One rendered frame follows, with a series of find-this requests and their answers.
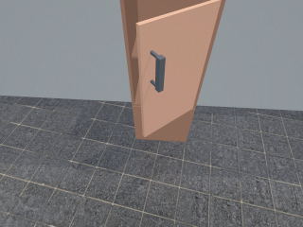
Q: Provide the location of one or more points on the handle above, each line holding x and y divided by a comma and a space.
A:
160, 64

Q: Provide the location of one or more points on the cupboard door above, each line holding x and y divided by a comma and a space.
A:
183, 38

